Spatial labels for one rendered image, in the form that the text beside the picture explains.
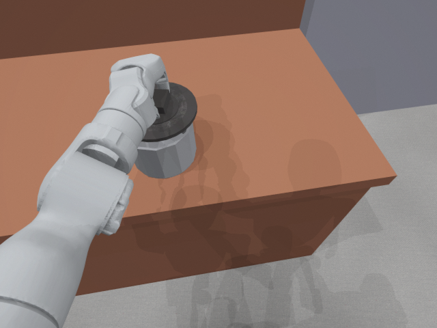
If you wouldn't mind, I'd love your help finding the pot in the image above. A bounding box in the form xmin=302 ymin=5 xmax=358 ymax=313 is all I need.
xmin=135 ymin=123 xmax=197 ymax=178

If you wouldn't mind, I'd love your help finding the left robot upper arm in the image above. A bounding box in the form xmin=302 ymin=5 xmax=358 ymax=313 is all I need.
xmin=0 ymin=151 xmax=134 ymax=328

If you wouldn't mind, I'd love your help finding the table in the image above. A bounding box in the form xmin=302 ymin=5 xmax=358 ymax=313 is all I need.
xmin=0 ymin=0 xmax=397 ymax=296

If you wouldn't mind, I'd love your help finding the robot left hand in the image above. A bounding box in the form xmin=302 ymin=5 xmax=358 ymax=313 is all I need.
xmin=111 ymin=54 xmax=170 ymax=119

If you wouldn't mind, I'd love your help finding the knob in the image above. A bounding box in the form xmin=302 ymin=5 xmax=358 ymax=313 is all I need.
xmin=153 ymin=89 xmax=170 ymax=114

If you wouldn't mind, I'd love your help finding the lid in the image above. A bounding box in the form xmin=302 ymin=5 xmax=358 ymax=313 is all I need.
xmin=142 ymin=82 xmax=197 ymax=142

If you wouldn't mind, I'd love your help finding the robot left forearm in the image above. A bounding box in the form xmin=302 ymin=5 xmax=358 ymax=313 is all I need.
xmin=37 ymin=63 xmax=156 ymax=212

